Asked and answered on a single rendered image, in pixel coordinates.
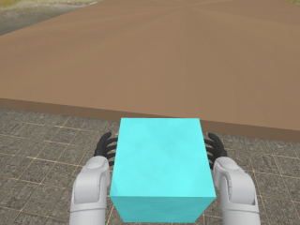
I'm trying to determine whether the carton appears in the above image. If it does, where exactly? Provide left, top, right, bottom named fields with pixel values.
left=110, top=118, right=217, bottom=223

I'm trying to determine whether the left robot hand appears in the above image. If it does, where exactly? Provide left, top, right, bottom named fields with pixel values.
left=94, top=132, right=118, bottom=167

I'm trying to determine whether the right robot forearm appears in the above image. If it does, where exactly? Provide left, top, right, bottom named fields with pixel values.
left=213, top=157, right=261, bottom=225

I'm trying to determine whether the right robot hand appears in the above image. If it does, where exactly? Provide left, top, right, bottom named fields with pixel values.
left=203, top=132, right=227, bottom=170

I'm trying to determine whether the left robot forearm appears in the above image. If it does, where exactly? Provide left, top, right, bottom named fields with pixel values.
left=68, top=156, right=111, bottom=225

